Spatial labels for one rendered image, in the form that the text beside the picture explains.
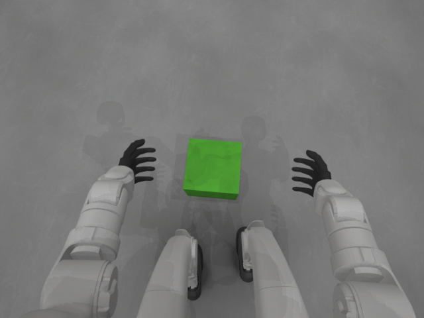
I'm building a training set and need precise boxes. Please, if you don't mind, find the right robot forearm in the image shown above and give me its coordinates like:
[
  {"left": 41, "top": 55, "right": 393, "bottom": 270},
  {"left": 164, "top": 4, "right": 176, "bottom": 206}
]
[{"left": 313, "top": 180, "right": 416, "bottom": 318}]

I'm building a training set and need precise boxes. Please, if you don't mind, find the left robot forearm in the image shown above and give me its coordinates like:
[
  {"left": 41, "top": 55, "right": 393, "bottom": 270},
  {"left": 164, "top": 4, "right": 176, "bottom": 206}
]
[{"left": 40, "top": 166, "right": 134, "bottom": 309}]

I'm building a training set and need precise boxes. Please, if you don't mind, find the left robot upper arm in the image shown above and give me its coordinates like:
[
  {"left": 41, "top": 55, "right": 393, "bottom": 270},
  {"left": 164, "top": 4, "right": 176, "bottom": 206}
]
[{"left": 18, "top": 260, "right": 118, "bottom": 318}]

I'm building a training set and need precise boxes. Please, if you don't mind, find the right robot upper arm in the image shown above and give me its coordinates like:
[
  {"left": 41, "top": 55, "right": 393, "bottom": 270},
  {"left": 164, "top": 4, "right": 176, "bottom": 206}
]
[{"left": 333, "top": 280, "right": 414, "bottom": 318}]

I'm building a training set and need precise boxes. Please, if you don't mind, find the left robot thigh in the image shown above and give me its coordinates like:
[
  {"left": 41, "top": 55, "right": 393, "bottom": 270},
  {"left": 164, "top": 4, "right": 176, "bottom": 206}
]
[{"left": 136, "top": 235, "right": 197, "bottom": 318}]

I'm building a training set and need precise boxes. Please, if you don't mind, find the robot right hand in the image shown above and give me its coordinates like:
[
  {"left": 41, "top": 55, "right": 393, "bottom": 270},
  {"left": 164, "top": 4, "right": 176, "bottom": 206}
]
[{"left": 291, "top": 150, "right": 331, "bottom": 197}]

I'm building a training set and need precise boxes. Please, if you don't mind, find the robot left shin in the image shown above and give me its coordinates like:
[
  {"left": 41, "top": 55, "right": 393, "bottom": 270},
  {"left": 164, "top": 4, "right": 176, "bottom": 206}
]
[{"left": 175, "top": 229, "right": 197, "bottom": 288}]

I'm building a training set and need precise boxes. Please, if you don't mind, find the robot left hand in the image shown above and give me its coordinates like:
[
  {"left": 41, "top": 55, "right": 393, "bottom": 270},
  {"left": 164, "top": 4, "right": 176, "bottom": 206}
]
[{"left": 118, "top": 139, "right": 156, "bottom": 184}]

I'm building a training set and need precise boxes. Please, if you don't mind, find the carton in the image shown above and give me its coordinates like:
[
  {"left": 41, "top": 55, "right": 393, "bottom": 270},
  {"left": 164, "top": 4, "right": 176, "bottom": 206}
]
[{"left": 183, "top": 138, "right": 242, "bottom": 200}]

